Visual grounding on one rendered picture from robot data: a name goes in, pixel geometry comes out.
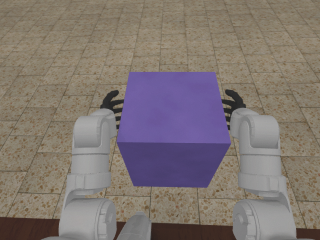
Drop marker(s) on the left robot thigh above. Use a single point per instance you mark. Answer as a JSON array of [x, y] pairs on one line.
[[138, 227]]

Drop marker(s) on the robot right hand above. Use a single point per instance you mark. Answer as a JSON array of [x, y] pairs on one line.
[[236, 104]]

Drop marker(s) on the robot left shin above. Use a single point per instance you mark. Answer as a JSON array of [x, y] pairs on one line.
[[140, 213]]

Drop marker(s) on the right robot upper arm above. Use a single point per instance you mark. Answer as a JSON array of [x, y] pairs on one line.
[[263, 219]]

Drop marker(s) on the robot right forearm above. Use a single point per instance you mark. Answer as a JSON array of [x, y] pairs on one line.
[[260, 150]]

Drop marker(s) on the left robot upper arm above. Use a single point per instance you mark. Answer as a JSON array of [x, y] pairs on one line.
[[87, 219]]

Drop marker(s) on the robot left forearm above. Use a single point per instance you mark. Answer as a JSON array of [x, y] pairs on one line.
[[90, 161]]

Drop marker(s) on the robot left hand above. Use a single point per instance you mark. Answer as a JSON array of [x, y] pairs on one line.
[[108, 104]]

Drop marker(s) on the carton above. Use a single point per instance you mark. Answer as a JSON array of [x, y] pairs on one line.
[[173, 130]]

